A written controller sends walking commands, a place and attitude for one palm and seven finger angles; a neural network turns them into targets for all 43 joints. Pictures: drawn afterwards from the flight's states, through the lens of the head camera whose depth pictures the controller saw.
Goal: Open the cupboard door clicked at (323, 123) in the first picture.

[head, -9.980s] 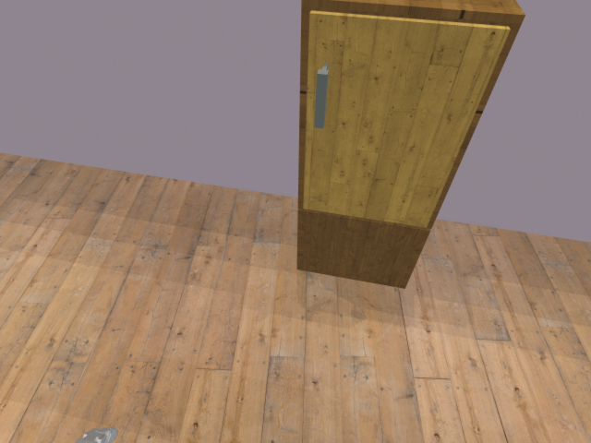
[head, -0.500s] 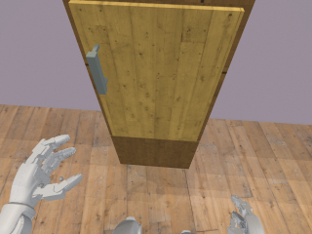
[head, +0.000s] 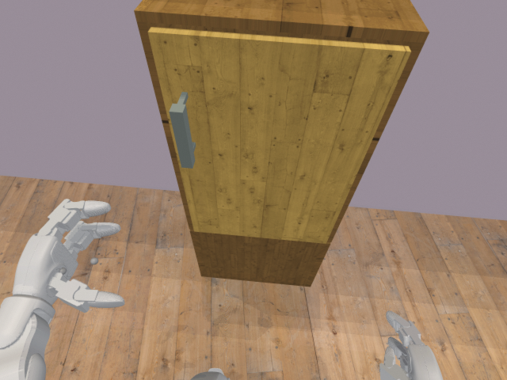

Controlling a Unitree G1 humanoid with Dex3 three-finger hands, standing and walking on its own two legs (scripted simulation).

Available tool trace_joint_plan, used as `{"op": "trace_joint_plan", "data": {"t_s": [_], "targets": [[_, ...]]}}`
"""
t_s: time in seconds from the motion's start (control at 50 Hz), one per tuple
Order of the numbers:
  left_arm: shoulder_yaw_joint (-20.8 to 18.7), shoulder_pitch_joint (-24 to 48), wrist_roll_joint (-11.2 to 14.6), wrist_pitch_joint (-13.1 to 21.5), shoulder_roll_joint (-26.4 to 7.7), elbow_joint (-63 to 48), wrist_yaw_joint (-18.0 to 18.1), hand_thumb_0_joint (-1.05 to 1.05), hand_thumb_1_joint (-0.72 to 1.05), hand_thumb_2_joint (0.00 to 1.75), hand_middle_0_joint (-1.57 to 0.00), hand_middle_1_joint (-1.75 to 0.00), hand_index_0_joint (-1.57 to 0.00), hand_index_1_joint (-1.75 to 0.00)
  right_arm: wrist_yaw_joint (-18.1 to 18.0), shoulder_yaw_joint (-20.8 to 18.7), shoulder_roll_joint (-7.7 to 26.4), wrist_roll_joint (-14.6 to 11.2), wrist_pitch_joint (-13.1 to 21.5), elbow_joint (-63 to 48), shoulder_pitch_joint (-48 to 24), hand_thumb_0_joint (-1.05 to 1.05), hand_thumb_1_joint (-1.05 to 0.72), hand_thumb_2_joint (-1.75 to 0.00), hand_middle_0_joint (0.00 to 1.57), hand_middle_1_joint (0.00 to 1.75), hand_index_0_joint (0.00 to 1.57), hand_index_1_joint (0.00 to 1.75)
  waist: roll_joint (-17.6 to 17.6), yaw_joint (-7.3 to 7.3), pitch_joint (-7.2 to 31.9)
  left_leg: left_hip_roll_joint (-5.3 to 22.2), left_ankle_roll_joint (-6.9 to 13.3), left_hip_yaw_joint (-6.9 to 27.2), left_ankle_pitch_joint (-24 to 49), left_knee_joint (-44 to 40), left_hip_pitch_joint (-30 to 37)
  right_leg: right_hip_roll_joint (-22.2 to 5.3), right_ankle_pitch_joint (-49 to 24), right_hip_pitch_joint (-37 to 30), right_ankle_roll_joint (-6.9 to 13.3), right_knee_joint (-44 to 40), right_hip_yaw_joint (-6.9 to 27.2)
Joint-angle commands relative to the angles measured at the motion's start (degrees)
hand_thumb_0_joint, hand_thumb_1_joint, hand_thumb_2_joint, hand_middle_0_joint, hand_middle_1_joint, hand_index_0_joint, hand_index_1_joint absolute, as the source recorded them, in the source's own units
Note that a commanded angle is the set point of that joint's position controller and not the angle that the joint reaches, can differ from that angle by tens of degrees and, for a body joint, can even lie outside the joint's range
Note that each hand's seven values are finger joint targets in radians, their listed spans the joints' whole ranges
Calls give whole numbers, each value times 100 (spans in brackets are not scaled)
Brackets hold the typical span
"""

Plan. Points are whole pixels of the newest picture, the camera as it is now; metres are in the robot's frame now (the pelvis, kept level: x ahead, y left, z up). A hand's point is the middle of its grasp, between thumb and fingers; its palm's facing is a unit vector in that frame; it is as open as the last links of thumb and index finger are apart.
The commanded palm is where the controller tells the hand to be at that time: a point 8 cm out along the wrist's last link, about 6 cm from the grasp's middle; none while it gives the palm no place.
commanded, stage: raise the hand with hooked fingers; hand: left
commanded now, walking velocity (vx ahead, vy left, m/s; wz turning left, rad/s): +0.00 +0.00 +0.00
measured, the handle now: (186, 131) +0.53 +0.17 +0.08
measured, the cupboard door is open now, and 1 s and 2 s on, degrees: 0 0 0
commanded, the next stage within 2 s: move the hooked fingers beside the handle in 0.86 s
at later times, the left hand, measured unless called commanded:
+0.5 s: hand (63, 222) +0.29 +0.29 +0.11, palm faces +0.02 -1.00 -0.04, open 14.0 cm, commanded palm +0.26 +0.33 +0.11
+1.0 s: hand (77, 228) +0.29 +0.27 +0.10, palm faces +0.03 -1.00 -0.04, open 14.0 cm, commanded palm +0.27 +0.32 +0.11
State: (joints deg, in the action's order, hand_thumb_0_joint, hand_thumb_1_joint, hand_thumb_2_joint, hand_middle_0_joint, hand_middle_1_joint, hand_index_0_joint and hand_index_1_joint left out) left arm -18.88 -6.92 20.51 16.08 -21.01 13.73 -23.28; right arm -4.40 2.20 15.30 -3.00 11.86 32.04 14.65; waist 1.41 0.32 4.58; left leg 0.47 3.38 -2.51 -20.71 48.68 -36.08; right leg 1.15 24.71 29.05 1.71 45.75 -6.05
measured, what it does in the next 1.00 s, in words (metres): stands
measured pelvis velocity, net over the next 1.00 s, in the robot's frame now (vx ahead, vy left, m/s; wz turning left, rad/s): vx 0.00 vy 0.00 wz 0.00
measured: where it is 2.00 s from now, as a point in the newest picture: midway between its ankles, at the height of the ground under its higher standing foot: outside the picture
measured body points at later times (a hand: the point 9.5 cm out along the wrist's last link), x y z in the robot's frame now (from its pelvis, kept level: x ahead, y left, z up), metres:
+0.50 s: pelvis +0.00 +0.01 +0.01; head +0.02 +0.02 +0.46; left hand +0.29 +0.34 +0.11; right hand +0.15 -0.24 -0.06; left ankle +0.04 +0.08 -0.70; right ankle -0.02 -0.10 -0.70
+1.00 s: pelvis +0.00 +0.00 +0.02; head +0.02 +0.00 +0.47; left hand +0.28 +0.32 +0.11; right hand +0.15 -0.25 -0.07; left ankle +0.04 +0.08 -0.70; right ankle -0.02 -0.10 -0.70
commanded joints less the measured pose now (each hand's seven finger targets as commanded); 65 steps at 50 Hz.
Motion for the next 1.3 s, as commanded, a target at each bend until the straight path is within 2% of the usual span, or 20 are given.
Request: {"op": "trace_joint_plan", "data": {"t_s": [0.0, 0.08, 0.16, 0.24, 0.3, 0.42, 0.6, 0.64, 0.7, 0.72, 0.92, 0.96, 1.02, 1.1, 1.12, 1.14, 1.18, 1.22, 1.24, 1.28], "targets": [[-654, 1139, 100, 152, -1351, -989, -102, 0, -50, 30, -30, -120, -30, -120, -95, -335, 877, -21, 264, -762, -148, 0, -90, -90, 20, 30, 20, 30, 299, -27, 1083, 77, -174, 631, 1167, -952, 1571, 110, -1199, 67, -6, -741, 261], [-695, 1555, 83, 78, -1454, -958, -163, 0, -50, 30, -30, -120, -30, -120, -104, -302, 869, -30, 266, -745, -188, 0, -90, -90, 20, 30, 20, 30, 490, -38, 1093, 97, -207, 724, 1025, -1120, 1783, 101, -1021, 114, 1, -829, 214], [-803, 1844, 97, -76, -1615, -670, -272, 0, -50, 30, -30, -120, -30, -120, -145, -280, 887, -40, 243, -713, -205, 0, -90, -90, 20, 30, 20, 30, 410, -45, 998, 93, -199, 747, 961, -1226, 1834, 98, -998, 47, 11, -963, 226], [-900, 2193, 85, -136, -1814, -695, -353, 0, -50, 30, -30, -120, -30, -120, -158, -275, 899, -35, 258, -696, -183, 0, -90, -90, 20, 30, 20, 30, 546, -27, 1201, 102, -213, 788, 1175, -1304, 2136, 95, -1110, -59, 24, -1029, 223], [-997, 2353, 69, -217, -1982, -452, -388, 0, -50, 30, -30, -120, -30, -120, -172, -269, 937, -30, 243, -640, -131, 0, -90, -90, 20, 30, 20, 30, 487, -19, 1045, 107, -229, 830, 1144, -1385, 2126, 105, -1095, -108, 50, -1097, 217], [-893, 2217, 97, -338, -1822, -109, -519, 0, -50, 30, -30, -120, -30, -120, -135, -293, 951, -47, 242, -672, -84, 0, -90, -90, 20, 30, 20, 30, 353, 2, 1064, 93, -224, 831, 1294, -1472, 2197, 104, -1210, -161, 38, -1169, 193], [-1059, 2434, 23, -115, -2052, -474, -348, 0, -50, 30, -30, -120, -30, -120, -92, -324, 967, -7, 207, -635, -54, 0, -90, -90, 20, 30, 20, 30, 553, -17, 1081, 100, -216, 788, 1199, -1484, 2276, 94, -1140, -176, 48, -1190, 242], [-1033, 2394, 21, -90, -1973, -396, -337, 0, -50, 30, -30, -120, -30, -120, -101, -317, 940, -13, 209, -636, -78, 0, -90, -90, 20, 30, 20, 30, 600, -35, 1042, 93, -205, 780, 1107, -1512, 2270, 101, -1094, -127, 29, -1209, 249], [-1044, 2402, 38, -68, -1992, -337, -345, 0, -50, 30, -30, -120, -30, -120, -123, -316, 948, -10, 205, -597, -77, 0, -90, -90, 20, 30, 20, 30, 425, -38, 1010, 74, -172, 726, 1116, -1484, 2166, 90, -1150, -262, 35, -1254, 275], [-985, 2390, 25, -83, -1927, -293, -364, 0, -50, 30, -30, -120, -30, -120, -126, -311, 939, -30, 206, -604, -97, 0, -90, -90, 20, 30, 20, 30, 549, -59, 979, 67, -170, 711, 1106, -1481, 2175, 94, -1143, -196, 22, -1248, 276], [-985, 2357, 83, -136, -1910, -108, -436, 0, -50, 30, -30, -120, -30, -120, -150, -297, 927, -40, 213, -587, -136, 0, -90, -90, 20, 30, 20, 30, 312, -59, 1001, -3, -106, 564, 1124, -1357, 1975, 69, -1296, -324, -20, -1299, 362], [-874, 2661, 62, -108, -1868, -150, -430, 0, -50, 30, -30, -120, -30, -120, -162, -287, 917, -50, 212, -561, -143, 0, -90, -90, 20, 30, 20, 30, 407, -124, 1005, -3, -111, 573, 1084, -1344, 2008, 63, -1253, -252, -30, -1282, 352], [-991, 3003, 25, -68, -2078, 176, -411, 0, -50, 30, -30, -120, -30, -120, -192, -278, 948, -38, 172, -457, -89, 0, -90, -90, 20, 30, 20, 30, 250, -188, 875, -20, -86, 521, 1005, -1270, 1815, 50, -1229, -246, -44, -1315, 437], [-1029, 3382, -33, 20, -2261, 461, -471, 0, -50, 30, -30, -120, -30, -120, -210, -288, 963, -36, 127, -380, 0, 0, -90, -90, 20, 30, 20, 30, 279, -187, 1099, -26, -71, 485, 1093, -1174, 1828, 27, -1320, -343, -41, -1277, 506], [-928, 3476, -28, 37, -2150, 488, -513, 0, -50, 30, -30, -120, -30, -120, -201, -285, 943, -45, 124, -410, -23, 0, -90, -90, 20, 30, 20, 30, 372, -206, 1224, -47, -62, 455, 1179, -1137, 1857, 15, -1459, -364, -58, -1248, 540], [-1114, 3381, -37, 34, -2344, 638, -520, 0, -50, 30, -30, -120, -30, -120, -202, -302, 960, -45, 104, -385, 18, 0, -90, -90, 20, 30, 20, 30, 342, -160, 1252, -36, -67, 450, 1235, -1124, 1841, 22, -1521, -396, -54, -1239, 534], [-851, 3679, -56, 27, -2154, 748, -574, 0, -50, 30, -30, -120, -30, -120, -199, -279, 948, -66, 70, -394, -4, 0, -90, -90, 20, 30, 20, 30, 465, -236, 1160, -49, -73, 443, 1159, -1116, 1796, 16, -1460, -254, -60, -1228, 519], [-995, 3732, -42, -19, -2313, 1110, -583, 0, -50, 30, -30, -120, -30, -120, -198, -290, 978, -66, 20, -387, 60, 0, -90, -90, 20, 30, 20, 30, 184, -219, 1117, -45, -57, 423, 1098, -1070, 1607, 19, -1459, -298, -80, -1238, 590], [-1128, 3827, -53, -10, -2495, 1210, -586, 0, -50, 30, -30, -120, -30, -120, -201, -297, 1004, -62, -3, -362, 87, 0, -90, -90, 20, 30, 20, 30, 258, -200, 1160, -53, -63, 406, 1106, -1050, 1529, -5, -1482, -353, -86, -1220, 620], [-1081, 3853, -86, 0, -2460, 1373, -605, 0, -50, 30, -30, -120, -30, -120, -183, -299, 998, -61, -50, -401, 127, 0, -90, -90, 20, 30, 20, 30, 247, -173, 1233, -55, -62, 405, 1183, -1048, 1509, 0, -1556, -371, -78, -1169, 589]]}}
